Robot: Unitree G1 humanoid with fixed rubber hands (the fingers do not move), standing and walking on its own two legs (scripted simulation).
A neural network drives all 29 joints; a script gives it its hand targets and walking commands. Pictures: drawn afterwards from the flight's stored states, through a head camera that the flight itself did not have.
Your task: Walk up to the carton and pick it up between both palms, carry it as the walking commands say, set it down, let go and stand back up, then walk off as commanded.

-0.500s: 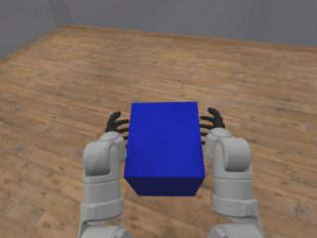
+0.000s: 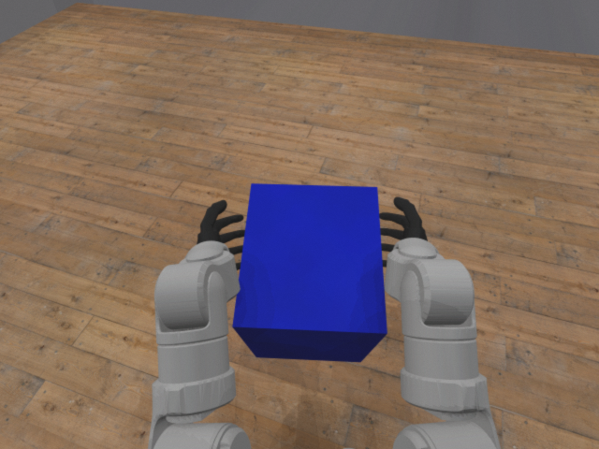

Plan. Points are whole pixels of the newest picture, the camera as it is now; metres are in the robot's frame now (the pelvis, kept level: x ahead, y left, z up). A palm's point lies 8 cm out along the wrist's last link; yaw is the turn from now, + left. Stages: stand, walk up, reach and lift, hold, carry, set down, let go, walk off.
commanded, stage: carry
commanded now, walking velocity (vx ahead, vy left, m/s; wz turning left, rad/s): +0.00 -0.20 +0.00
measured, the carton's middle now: (310, 280) +0.33 +0.01 +0.03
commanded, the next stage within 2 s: none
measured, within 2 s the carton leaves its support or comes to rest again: neither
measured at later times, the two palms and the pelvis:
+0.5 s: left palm (258, 270) +0.30 +0.07 +0.10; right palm (458, 264) +0.31 -0.17 +0.11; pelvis -0.02 -0.06 +0.00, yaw -1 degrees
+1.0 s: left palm (274, 296) +0.27 +0.05 +0.09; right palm (484, 288) +0.28 -0.19 +0.10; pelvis -0.05 -0.08 +0.00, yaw -2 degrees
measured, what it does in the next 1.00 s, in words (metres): steps on the spot: left foot, then right foot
